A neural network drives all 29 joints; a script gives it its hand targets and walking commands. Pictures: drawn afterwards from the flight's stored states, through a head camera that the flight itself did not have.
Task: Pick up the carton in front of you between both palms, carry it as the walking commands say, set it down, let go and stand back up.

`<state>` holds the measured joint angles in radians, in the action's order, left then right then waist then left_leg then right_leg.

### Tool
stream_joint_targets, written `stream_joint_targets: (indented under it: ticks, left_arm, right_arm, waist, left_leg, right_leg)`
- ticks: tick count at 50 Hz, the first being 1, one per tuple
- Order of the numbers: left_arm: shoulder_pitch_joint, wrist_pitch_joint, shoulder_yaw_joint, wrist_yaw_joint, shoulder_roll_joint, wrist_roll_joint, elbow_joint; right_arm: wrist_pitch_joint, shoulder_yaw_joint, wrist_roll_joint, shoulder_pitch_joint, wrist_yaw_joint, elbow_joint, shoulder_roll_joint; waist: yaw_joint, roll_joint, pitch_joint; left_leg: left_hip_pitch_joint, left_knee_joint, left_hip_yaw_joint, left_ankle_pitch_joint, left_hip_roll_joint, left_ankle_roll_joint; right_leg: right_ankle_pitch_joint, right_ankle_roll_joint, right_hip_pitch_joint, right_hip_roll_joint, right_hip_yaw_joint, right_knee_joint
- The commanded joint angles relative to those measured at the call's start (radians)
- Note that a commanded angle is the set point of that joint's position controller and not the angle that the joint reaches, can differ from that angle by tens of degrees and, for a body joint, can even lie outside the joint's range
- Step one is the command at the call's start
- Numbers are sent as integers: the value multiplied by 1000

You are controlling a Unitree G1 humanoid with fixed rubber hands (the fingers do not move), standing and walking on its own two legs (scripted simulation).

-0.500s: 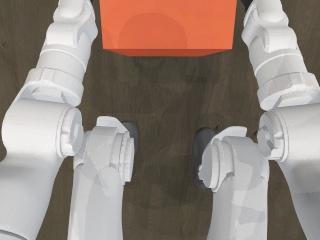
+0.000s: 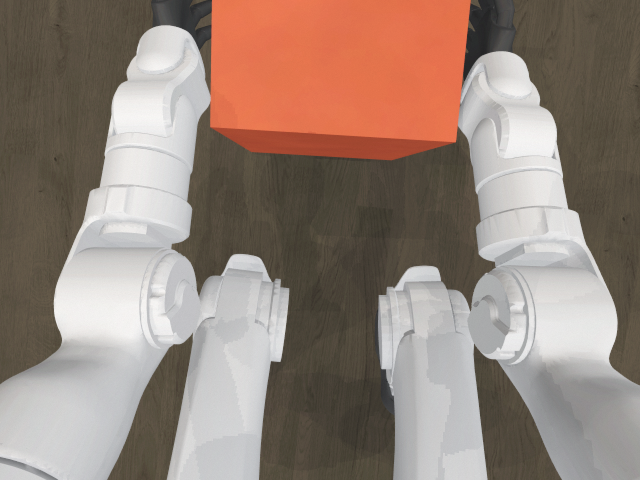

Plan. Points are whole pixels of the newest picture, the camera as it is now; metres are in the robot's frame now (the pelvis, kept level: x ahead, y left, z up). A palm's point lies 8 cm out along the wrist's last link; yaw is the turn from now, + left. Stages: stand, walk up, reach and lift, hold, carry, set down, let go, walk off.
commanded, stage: reach and lift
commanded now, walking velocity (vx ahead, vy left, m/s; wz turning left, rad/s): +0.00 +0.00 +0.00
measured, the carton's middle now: (331, 58) +0.56 +0.02 -0.15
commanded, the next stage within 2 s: none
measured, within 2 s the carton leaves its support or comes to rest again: neither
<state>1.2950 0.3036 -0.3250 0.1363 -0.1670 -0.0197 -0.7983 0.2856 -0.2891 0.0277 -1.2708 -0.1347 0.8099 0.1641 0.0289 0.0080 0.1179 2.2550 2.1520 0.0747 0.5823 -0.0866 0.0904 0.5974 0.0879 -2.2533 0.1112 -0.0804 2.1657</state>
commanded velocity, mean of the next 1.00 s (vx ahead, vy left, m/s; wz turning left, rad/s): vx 0.00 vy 0.00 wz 0.00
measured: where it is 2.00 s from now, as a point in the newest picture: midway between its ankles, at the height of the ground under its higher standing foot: (322, 369)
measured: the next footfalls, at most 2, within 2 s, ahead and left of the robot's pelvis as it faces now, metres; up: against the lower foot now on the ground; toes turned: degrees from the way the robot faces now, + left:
none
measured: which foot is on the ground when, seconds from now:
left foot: down 0.00-1.00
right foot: down 0.00-1.00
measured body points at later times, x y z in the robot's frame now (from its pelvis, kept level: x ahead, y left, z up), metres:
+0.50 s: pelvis -0.02 +0.00 +0.12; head +0.26 +0.01 +0.48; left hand +0.51 +0.17 +0.07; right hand +0.50 -0.13 +0.06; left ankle +0.11 +0.14 -0.35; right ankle +0.10 -0.13 -0.35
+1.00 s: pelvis +0.05 +0.00 +0.27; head +0.19 -0.01 +0.70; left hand +0.45 +0.16 +0.23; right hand +0.46 -0.14 +0.22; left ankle +0.11 +0.14 -0.35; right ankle +0.10 -0.13 -0.35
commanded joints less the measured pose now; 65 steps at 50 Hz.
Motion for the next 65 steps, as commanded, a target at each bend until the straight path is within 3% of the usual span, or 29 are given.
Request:
stream_joint_targets:
  ticks: [1,4,5,6,7,13,14,16,20,21,22,25,30,33,34,36,39,40,41,42,43,44,46,47,48,54,61,64,65]
  left_arm:
    - [404,62,214,-358,1115,93,-72]
    - [496,54,233,-369,1132,116,-66]
    - [514,54,192,-370,1069,118,-40]
    - [532,37,231,-366,1083,101,6]
    - [578,40,263,-369,1087,107,30]
    - [606,58,284,-376,1088,83,99]
    - [527,94,235,-373,1151,138,-59]
    - [558,110,285,-379,1128,137,63]
    - [512,138,328,-391,1254,77,28]
    - [474,136,322,-402,1265,95,25]
    - [462,133,376,-402,1281,79,51]
    - [409,144,413,-386,1368,44,109]
    - [185,128,436,-382,1311,41,96]
    - [160,96,429,-378,1329,105,118]
    - [55,93,386,-375,1310,126,43]
    - [111,62,473,-363,1309,92,154]
    - [-4,53,442,-348,1288,117,81]
    - [-13,30,522,-348,1386,50,154]
    - [-27,16,545,-338,1356,69,194]
    - [-119,14,511,-334,1396,71,92]
    - [-179,25,448,-336,1311,109,41]
    - [-186,22,448,-340,1393,105,35]
    - [-185,23,444,-346,1346,123,34]
    - [-179,6,464,-335,1370,94,49]
    - [-154,6,520,-341,1407,92,117]
    - [-227,18,524,-350,1306,94,178]
    - [-363,64,556,-361,1265,109,260]
    - [-419,88,571,-382,1306,87,249]
    - [-405,99,557,-385,1320,85,248]
  right_arm:
    - [34,301,-43,-721,308,-110,-1078]
    - [53,202,-138,-566,311,31,-1113]
    - [58,218,-109,-571,306,19,-1129]
    - [55,198,-167,-497,306,54,-1157]
    - [53,146,-156,-460,300,69,-1197]
    - [54,270,-89,-615,284,-106,-1214]
    - [71,200,-135,-589,287,0,-1152]
    - [72,256,-67,-696,301,-199,-1171]
    - [113,277,-118,-586,316,-102,-1151]
    - [119,288,-97,-582,328,-112,-1205]
    - [115,342,-113,-637,336,-182,-1191]
    - [122,396,-42,-545,372,-196,-1230]
    - [127,401,-80,-225,373,-150,-1251]
    - [95,369,-93,-138,387,-123,-1305]
    - [94,386,-74,-199,388,-96,-1296]
    - [78,384,-81,-67,372,-123,-1315]
    - [48,415,-58,-132,354,-150,-1253]
    - [29,436,-63,-37,341,-188,-1248]
    - [21,463,-52,-56,342,-202,-1317]
    - [16,481,-73,36,340,-208,-1316]
    - [26,416,-84,62,336,-99,-1261]
    - [7,418,-141,30,334,-170,-1220]
    - [10,433,-129,10,331,-190,-1221]
    - [13,424,-154,69,334,-135,-1305]
    - [8,447,-148,116,335,-184,-1274]
    - [38,488,-139,215,330,-173,-1330]
    - [82,558,-69,294,328,-268,-1375]
    - [106,586,-82,385,324,-299,-1373]
    - [118,617,-63,326,323,-317,-1371]
  waist:
    - [102,22,-1243]
    - [-25,86,-1074]
    - [88,53,-1029]
    - [-51,119,-1130]
    - [22,58,-1108]
    - [56,38,-1261]
    - [5,-45,-1204]
    - [89,-50,-1351]
    - [-39,-10,-1346]
    - [11,2,-1400]
    - [-67,18,-1370]
    - [23,-32,-1568]
    - [-44,10,-1371]
    - [-25,-28,-1182]
    - [84,17,-1151]
    - [-1,-22,-1203]
    - [40,-50,-1068]
    - [-37,-62,-1143]
    - [49,-21,-1172]
    - [-47,-1,-1142]
    - [10,6,-964]
    - [-74,-31,-970]
    - [1,-27,-948]
    - [-97,74,-938]
    - [-36,-48,-1003]
    - [-47,-10,-890]
    - [43,80,-803]
    - [-26,35,-798]
    - [42,37,-733]
  left_leg:
    - [-597,-320,-199,-272,-64,-87]
    - [-530,-396,-167,-221,-67,-84]
    - [-501,-403,-188,-208,-68,-83]
    - [-590,-425,-161,-236,-70,-81]
    - [-561,-436,-179,-248,-70,-77]
    - [-718,-547,-188,-152,-70,-66]
    - [-717,-580,-196,-82,-80,-57]
    - [-824,-599,-196,-122,-74,-79]
    - [-847,-649,-194,-122,-79,-50]
    - [-909,-658,-195,-133,-83,-68]
    - [-914,-653,-166,-208,-79,-52]
    - [-1145,-700,-178,-336,-83,-38]
    - [-1112,-758,-142,-380,-73,-26]
    - [-1107,-811,-119,-413,-64,-47]
    - [-1181,-878,-114,-457,-76,-58]
    - [-1273,-890,-102,-533,-69,-49]
    - [-1283,-956,-103,-453,-77,-61]
    - [-1321,-967,-72,-500,-69,-50]
    - [-1396,-984,-86,-532,-78,-49]
    - [-1430,-998,-71,-498,-76,-57]
    - [-1393,-1057,-65,-406,-71,-55]
    - [-1350,-1055,-61,-402,-84,-56]
    - [-1358,-1103,-71,-373,-74,-59]
    - [-1447,-1142,-37,-346,-71,-78]
    - [-1451,-1155,-70,-396,-85,-46]
    - [-1553,-1255,-49,-408,-63,-63]
    - [-1745,-1407,-47,-523,-48,-92]
    - [-1805,-1464,-39,-565,-54,-84]
    - [-1801,-1479,-33,-517,-41,-86]
  right_leg:
    - [-212,-47,583,60,173,-351]
    - [-239,-49,568,67,204,-405]
    - [-211,-55,550,60,173,-419]
    - [-249,-45,602,71,223,-437]
    - [-270,-55,614,77,169,-465]
    - [-133,-66,724,73,176,-567]
    - [-65,-81,766,75,149,-615]
    - [-90,-66,771,69,175,-610]
    - [-114,-62,866,71,191,-677]
    - [-123,-55,880,78,186,-680]
    - [-196,-60,848,66,204,-665]
    - [-262,-60,940,81,204,-707]
    - [-341,-59,1077,58,166,-809]
    - [-389,-62,1013,61,131,-856]
    - [-373,-29,983,64,145,-863]
    - [-467,-46,1075,65,98,-918]
    - [-396,-45,1094,58,92,-968]
    - [-448,-65,1165,65,87,-979]
    - [-446,-50,1187,76,103,-977]
    - [-419,-43,1191,61,101,-1024]
    - [-322,-51,1178,62,107,-1057]
    - [-351,-70,1216,50,76,-1079]
    - [-342,-71,1298,47,74,-1106]
    - [-321,-52,1285,62,108,-1140]
    - [-387,-76,1412,47,62,-1154]
    - [-408,-76,1577,24,10,-1303]
    - [-549,-44,1782,6,9,-1464]
    - [-607,-36,1884,11,-2,-1529]
    - [-559,-34,1920,2,2,-1522]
